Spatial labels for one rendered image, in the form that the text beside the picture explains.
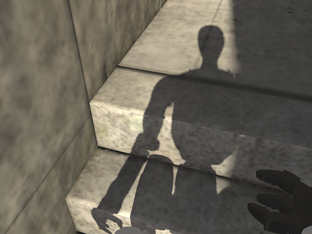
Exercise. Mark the stairs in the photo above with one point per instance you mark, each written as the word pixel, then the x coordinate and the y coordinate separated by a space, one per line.
pixel 171 177

